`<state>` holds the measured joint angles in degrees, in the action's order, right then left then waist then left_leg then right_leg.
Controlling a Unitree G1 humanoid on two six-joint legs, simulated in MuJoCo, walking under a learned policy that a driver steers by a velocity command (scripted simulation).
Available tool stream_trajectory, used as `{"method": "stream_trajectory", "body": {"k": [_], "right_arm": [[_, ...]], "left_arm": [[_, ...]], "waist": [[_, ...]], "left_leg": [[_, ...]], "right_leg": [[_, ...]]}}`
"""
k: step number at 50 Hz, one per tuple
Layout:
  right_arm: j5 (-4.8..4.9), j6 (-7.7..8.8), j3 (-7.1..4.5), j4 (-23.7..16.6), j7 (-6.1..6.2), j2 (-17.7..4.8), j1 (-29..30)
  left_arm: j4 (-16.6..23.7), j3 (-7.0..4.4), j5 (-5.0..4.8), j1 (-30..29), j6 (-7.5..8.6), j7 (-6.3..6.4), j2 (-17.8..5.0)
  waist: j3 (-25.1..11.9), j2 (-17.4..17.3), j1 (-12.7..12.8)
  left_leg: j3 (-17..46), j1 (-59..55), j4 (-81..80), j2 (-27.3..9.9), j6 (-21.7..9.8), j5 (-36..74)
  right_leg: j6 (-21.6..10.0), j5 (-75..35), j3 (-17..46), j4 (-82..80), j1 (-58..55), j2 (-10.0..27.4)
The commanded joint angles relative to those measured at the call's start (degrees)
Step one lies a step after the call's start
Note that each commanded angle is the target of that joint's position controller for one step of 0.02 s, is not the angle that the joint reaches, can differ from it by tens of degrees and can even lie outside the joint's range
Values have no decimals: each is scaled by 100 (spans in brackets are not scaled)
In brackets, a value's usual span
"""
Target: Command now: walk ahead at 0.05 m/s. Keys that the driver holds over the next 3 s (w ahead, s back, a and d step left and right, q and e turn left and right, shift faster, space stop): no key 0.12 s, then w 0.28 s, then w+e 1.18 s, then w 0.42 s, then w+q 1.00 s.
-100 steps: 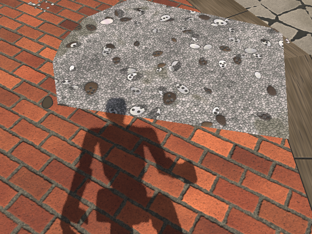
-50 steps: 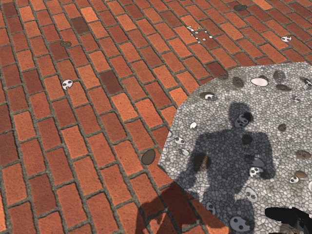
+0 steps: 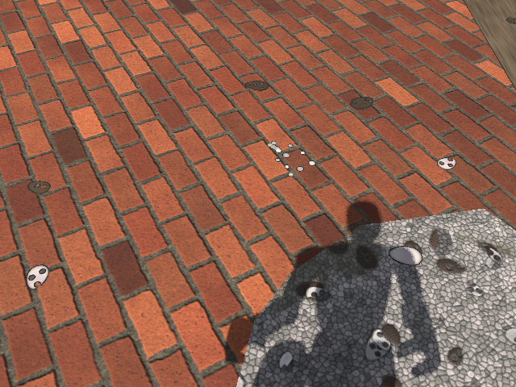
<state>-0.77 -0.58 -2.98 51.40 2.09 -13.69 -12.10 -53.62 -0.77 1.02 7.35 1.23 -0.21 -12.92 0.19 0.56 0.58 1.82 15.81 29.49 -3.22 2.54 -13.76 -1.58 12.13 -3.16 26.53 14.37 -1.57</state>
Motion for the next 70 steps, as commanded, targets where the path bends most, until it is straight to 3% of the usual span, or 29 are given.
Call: {"method": "stream_trajectory", "body": {"k": [1,6,10,13,16,19,20,21,23,25,27,30,32,33,34,35,37,41,45,54,57,59,60,61,62,63,65,66,70], "right_arm": [[10,177,-124,-141,-26,-628,133],[58,203,-109,110,2,-654,39],[156,148,-157,295,17,-723,-117],[225,337,-148,304,-5,-663,-156],[252,564,-147,292,-92,-599,-138],[200,764,-94,73,-225,-351,322],[204,813,-70,-96,-275,-336,784],[262,826,-77,-290,-304,-386,1247],[314,841,-19,-487,-379,-289,1548],[294,838,-7,-544,-428,-339,1451],[254,779,27,-371,-472,-233,957],[247,600,-230,-95,-333,-735,36],[201,548,-444,119,-176,-1145,-1185],[125,522,-442,145,-145,-1548,-1662],[-31,604,-398,123,-243,-1658,-1553],[87,689,-264,1,-322,-1212,-855],[96,749,-145,-108,-366,-731,99],[-9,794,-102,127,-234,-404,-27],[-37,766,-207,212,-87,-737,-303],[106,559,-324,266,-38,-1004,-836],[188,457,-397,203,-50,-1280,-749],[236,366,-412,115,-41,-1404,-543],[143,400,-363,2,-24,-1301,-531],[-52,559,-85,-353,-98,-342,-948],[196,845,-112,-505,-163,-687,-398],[411,967,-185,-704,-195,-927,223],[177,1007,-209,-568,-110,-908,209],[146,931,-255,-568,-113,-961,-26],[-12,693,-242,-760,-107,-780,311]], "left_arm": [[124,-139,-3,111,-56,84,-642],[-13,-154,-60,21,-63,85,-645],[-164,-210,-160,138,-112,101,-693],[-174,-212,-220,273,96,92,-654],[-230,-246,-246,569,346,19,-746],[-578,-392,-303,1637,433,-27,-1158],[-693,-409,-279,2091,448,-43,-1200],[-750,-382,-224,2334,473,-40,-1149],[-683,-317,-167,2233,466,-7,-977],[-380,-282,-214,1516,359,70,-951],[-101,-336,-209,862,243,122,-1168],[-82,-382,-249,930,265,154,-1265],[15,-269,-195,911,292,160,-782],[154,-119,82,1172,284,172,-122],[255,-153,-355,2005,364,188,41],[216,-267,-531,1830,367,208,-425],[293,-329,-371,1256,294,217,-502],[396,-482,-321,1062,106,117,-519],[752,-481,-264,422,46,39,-407],[1441,-336,-252,-1064,74,-303,-305],[1564,-445,-250,-843,57,-358,-544],[1242,-731,-291,607,40,-314,-1028],[969,-957,-288,1588,-20,-184,-1505],[961,-1018,-317,1449,10,-130,-2116],[1133,-869,-212,1649,105,-152,-1740],[1042,-751,-156,1484,197,-179,-1365],[1181,-607,-189,637,281,-183,-916],[1290,-573,-116,389,309,-159,-858],[1256,-597,-195,582,359,-25,-1036]], "waist": [[-31,-585,85],[-262,-299,-13],[135,-168,-50],[674,-167,-27],[542,-100,64],[117,860,384],[148,1148,647],[357,1168,782],[358,468,643],[526,295,318],[340,577,-21],[99,685,-599],[-511,69,-1248],[-959,-1624,-1017],[-1246,-2728,-555],[-422,-1591,-351],[269,-669,-180],[193,-663,-57],[331,-268,-104],[741,-285,-516],[381,-582,-201],[-441,-628,648],[-952,-212,1052],[-1329,1347,299],[-2054,719,596],[-1245,468,668],[-466,-161,153],[-448,137,-107],[-111,-20,-168]], "left_leg": [[236,-73,-645,-174,-257,617],[137,-500,-375,-118,-318,1510],[124,-105,-409,26,-634,-1523],[436,245,-426,-129,-860,-2114],[456,263,40,-108,-948,-1143],[-370,1675,1724,386,-578,281],[-338,2715,2587,411,-501,-844],[-102,3834,3516,255,-517,-2269],[138,4654,3958,-223,-591,-2248],[100,3725,2598,-445,-504,-1538],[-348,1014,1175,39,-305,114],[-577,-1057,741,472,-124,838],[115,-2402,366,-146,-343,216],[1644,-2647,-95,-1303,-568,-324],[4952,-2643,-2012,-2292,-1470,-1900],[4574,-1988,-2197,-2230,-1396,-2939],[2371,-772,-1966,-1646,-992,-1553],[530,-759,-2096,-1126,-897,232],[121,-1150,-2319,-1426,-1174,689],[-1284,-1912,-2131,-1425,-1004,1557],[-1561,-2177,-1159,-1457,-875,4304],[-1765,-1773,825,-1242,-661,5469],[-1737,-345,2527,-1041,-367,3935],[-1275,2220,4602,108,-23,-1574],[199,2783,5297,347,-130,-1992],[276,3332,5229,87,-300,-1417],[297,2685,4251,-383,-434,-547],[394,2244,3964,-504,-385,-351],[212,2074,2823,-440,-33,186]], "right_leg": [[-52,-131,274,-315,-135,316],[-42,-843,285,-199,-282,370],[-218,1815,163,-26,206,193],[-410,2300,463,39,583,359],[-603,1746,754,169,363,476],[-1174,122,2298,-260,-1498,1376],[-1548,-594,3190,-648,-2229,1994],[-1832,-1183,3848,-788,-2743,2521],[-1607,-1237,3519,-667,-3016,2482],[-1161,-676,2763,-1112,-1897,2166],[-788,-193,1642,-1429,7,1353],[-484,-412,1263,-1037,773,1078],[43,-577,784,1286,1222,538],[256,2185,626,3471,1716,196],[181,2315,1127,4891,2602,-285],[62,1773,1205,5458,2992,192],[-146,581,991,5090,2678,719],[-218,2,983,4133,2244,907],[-36,-523,1064,3246,2967,898],[-193,-999,95,1275,2780,763],[-499,-228,-398,1105,1851,277],[-854,-298,-593,690,-139,-259],[-1126,-268,275,557,-1971,87],[-2088,902,3604,-68,-3610,1631],[-2322,1606,5225,-1064,-3812,2102],[-1984,1049,4443,-1238,-3379,1988],[-1539,-163,2973,-1232,-1683,1430],[-1565,-634,2726,-1312,-1129,1349],[-1555,-1430,2101,-1568,-287,1059]]}}
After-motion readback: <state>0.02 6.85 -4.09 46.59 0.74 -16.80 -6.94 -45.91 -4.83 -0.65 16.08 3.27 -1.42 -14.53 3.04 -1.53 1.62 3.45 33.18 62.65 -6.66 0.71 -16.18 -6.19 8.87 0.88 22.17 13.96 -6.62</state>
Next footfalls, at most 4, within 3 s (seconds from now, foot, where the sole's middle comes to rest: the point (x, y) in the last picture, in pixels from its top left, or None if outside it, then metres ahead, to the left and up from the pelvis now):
0.64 left None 0.32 0.20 -0.77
1.20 right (317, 382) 0.54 -0.14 -0.77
1.70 left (311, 265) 0.90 -0.14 -0.77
2.20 right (428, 260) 0.93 -0.51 -0.77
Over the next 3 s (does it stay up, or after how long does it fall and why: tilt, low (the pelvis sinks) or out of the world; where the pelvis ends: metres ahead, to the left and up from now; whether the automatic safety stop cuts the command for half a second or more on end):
stays up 1.26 -0.49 0.01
